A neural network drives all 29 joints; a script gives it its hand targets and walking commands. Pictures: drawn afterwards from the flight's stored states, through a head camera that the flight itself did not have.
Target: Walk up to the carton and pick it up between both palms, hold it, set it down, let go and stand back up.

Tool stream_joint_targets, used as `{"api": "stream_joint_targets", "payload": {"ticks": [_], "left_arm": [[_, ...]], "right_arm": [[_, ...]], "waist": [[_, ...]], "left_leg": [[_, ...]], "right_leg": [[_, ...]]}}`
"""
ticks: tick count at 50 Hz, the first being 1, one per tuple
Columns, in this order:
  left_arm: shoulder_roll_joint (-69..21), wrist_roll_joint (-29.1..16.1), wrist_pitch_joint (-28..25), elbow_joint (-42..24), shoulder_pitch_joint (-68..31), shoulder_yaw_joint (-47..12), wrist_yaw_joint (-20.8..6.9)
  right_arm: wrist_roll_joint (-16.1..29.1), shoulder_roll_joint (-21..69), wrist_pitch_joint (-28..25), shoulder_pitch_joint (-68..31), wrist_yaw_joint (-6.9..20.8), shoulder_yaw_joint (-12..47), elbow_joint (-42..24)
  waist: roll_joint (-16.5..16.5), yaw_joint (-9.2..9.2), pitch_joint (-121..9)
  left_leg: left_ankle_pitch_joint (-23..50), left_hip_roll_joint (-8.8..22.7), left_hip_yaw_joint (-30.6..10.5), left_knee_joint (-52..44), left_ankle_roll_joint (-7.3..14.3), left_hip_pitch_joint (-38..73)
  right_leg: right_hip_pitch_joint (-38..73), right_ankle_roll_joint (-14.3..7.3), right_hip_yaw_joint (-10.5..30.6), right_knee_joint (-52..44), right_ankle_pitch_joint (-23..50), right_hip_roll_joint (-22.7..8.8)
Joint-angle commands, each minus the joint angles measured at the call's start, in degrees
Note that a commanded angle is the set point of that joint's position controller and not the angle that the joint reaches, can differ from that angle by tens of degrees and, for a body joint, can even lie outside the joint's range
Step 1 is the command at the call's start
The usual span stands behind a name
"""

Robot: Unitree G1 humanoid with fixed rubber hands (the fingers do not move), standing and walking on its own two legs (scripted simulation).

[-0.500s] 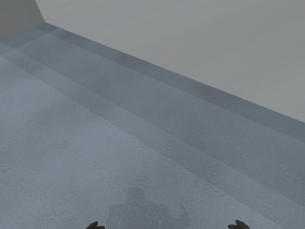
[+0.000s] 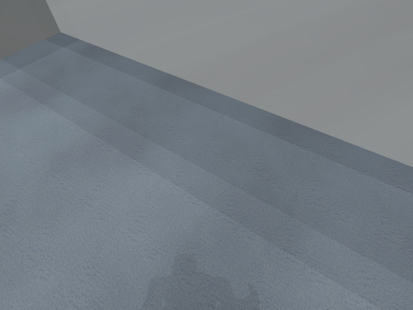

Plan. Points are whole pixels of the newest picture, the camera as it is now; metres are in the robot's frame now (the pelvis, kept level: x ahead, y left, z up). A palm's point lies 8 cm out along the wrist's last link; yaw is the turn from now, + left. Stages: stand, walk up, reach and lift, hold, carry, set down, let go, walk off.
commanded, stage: stand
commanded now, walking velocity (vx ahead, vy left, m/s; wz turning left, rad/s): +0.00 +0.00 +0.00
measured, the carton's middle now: out of the picture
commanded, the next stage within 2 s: walk up in 0.48 s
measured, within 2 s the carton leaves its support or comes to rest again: neither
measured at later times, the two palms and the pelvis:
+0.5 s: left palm out of the picture +0.02 +0.22 -0.13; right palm out of the picture +0.02 -0.23 -0.13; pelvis +0.00 +0.00 +0.01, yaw +0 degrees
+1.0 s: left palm out of the picture +0.09 +0.21 -0.11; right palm out of the picture -0.01 -0.37 -0.14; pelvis -0.05 -0.07 -0.01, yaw -13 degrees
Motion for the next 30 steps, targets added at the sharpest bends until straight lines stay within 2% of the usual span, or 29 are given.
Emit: {"api": "stream_joint_targets", "payload": {"ticks": [1,3,4,6,9,12,13,16,17,18,19,24,26,27,28,30], "left_arm": [[6.57,-0.01,-0.85,-1.86,2.91,1.94,0.34],[5.39,-0.14,-1.0,-1.48,1.62,1.74,0.46],[4.81,-0.06,-1.1,-1.03,1.31,1.62,0.37],[5.06,-0.26,-1.17,0.21,1.67,1.73,0.41],[5.86,-0.2,-1.13,1.99,3.25,2.27,0.93],[5.9,-0.39,-1.13,3.62,2.77,2.33,1.06],[5.74,-0.38,-1.11,4.21,3.95,2.25,1.12],[5.4,-0.26,-1.21,6.58,3.98,2.06,1.2],[5.44,-0.26,-1.11,6.93,4.11,2.15,1.18],[5.3,-0.34,-1.02,7.45,3.63,2.07,1.18],[5.7,-0.11,-1.02,7.54,3.21,2.32,1.19],[4.1,-0.45,-0.87,11.12,4.29,1.58,1.33],[3.76,-0.34,-0.91,12.07,3.94,1.46,1.34],[4.13,-0.34,-0.94,12.47,4.86,1.48,1.26],[4.3,-0.36,-0.98,13.01,5.09,1.56,1.39],[4.78,-0.35,-0.7,13.97,4.58,1.62,1.4]], "right_arm": [[0.25,-5.2,-1.39,1.63,-0.11,-1.43,-2.25],[0.06,-6.17,-1.56,2.41,-0.18,-1.79,-1.22],[0.05,-6.11,-1.51,2.22,-0.27,-1.78,-0.58],[0.32,-5.4,-1.54,2.89,-0.46,-1.81,0.42],[0.3,-5.14,-1.47,2.52,-0.77,-1.85,1.81],[0.38,-5.43,-1.29,4.13,-0.78,-1.97,4.04],[0.28,-5.84,-1.44,4.05,-0.74,-2.26,4.61],[0.41,-5.07,-1.09,4.63,-0.87,-2.15,6.25],[0.67,-4.82,-1.08,4.26,-0.95,-2.0,6.63],[0.61,-4.09,-0.97,4.21,-1.03,-1.82,7.59],[0.37,-4.57,-0.99,3.06,-1.25,-1.88,7.95],[0.64,-4.89,-0.84,5.43,-1.1,-2.0,10.77],[0.53,-4.17,-0.88,5.44,-1.17,-1.77,12.22],[0.51,-4.59,-0.86,4.81,-1.06,-1.79,12.43],[0.58,-3.11,-0.78,5.17,-1.11,-1.5,12.7],[0.73,-2.43,-0.99,5.77,-1.18,-1.22,13.62]], "waist": [[-0.82,0.15,-4.54],[0.58,-0.31,-2.88],[-1.24,-0.02,-1.85],[-1.16,-0.31,-2.79],[0.53,0.4,-1.54],[-0.9,-0.29,-1.24],[0.05,0.18,-1.98],[-1.12,-0.22,-0.96],[0.8,-0.02,-0.64],[0.84,0.27,1.54],[2.22,0.44,1.41],[-2.04,-0.47,2.44],[-1.95,-0.18,2.31],[0.44,0.1,1.92],[1.02,-0.07,2.19],[-2.6,-0.22,3.36]], "left_leg": [[17.51,4.01,-4.88,-7.0,2.33,2.1],[18.6,3.81,-4.79,-7.28,1.88,0.92],[19.45,3.9,-5.04,-7.54,1.86,0.99],[20.11,3.83,-4.57,-7.9,1.83,3.1],[20.99,4.23,-4.78,-8.31,2.17,3.33],[21.56,4.19,-4.9,-9.28,2.26,2.71],[21.3,4.38,-4.68,-9.03,2.35,4.26],[20.55,4.07,-4.3,-9.67,1.83,5.37],[20.63,4.15,-4.35,-10.51,2.14,4.67],[20.16,4.21,-4.34,-10.93,1.85,3.73],[20.4,4.35,-4.45,-11.35,2.08,4.03],[17.23,4.03,-4.18,-12.23,1.84,4.97],[17.55,4.38,-4.35,-12.8,1.99,5.45],[16.34,4.28,-4.05,-13.03,1.92,5.25],[16.42,4.58,-4.22,-13.23,2.06,5.25],[15.25,4.55,-4.46,-14.09,1.77,4.39]], "right_leg": [[2.87,-2.03,2.1,-4.55,17.19,-1.71],[4.16,-1.88,2.26,-4.81,18.21,-2.28],[3.86,-2.14,2.22,-5.0,18.91,-2.33],[3.28,-2.28,2.22,-5.41,19.17,-2.12],[3.78,-2.09,2.63,-6.11,19.36,-2.52],[5.62,-2.49,2.96,-6.5,20.93,-3.05],[5.25,-2.54,3.1,-7.04,20.81,-3.12],[5.12,-2.7,2.97,-8.11,20.4,-3.12],[5.79,-2.6,2.92,-8.23,19.84,-2.72],[4.98,-2.29,2.94,-8.65,18.71,-2.77],[5.72,-2.22,2.96,-9.02,19.36,-3.15],[5.6,-2.2,3.52,-10.81,18.49,-3.41],[5.78,-2.32,3.24,-11.01,17.61,-3.29],[6.27,-2.08,3.17,-11.6,17.16,-3.18],[6.17,-1.88,3.29,-11.31,16.84,-3.11],[6.19,-1.94,2.81,-11.7,15.84,-3.08]]}}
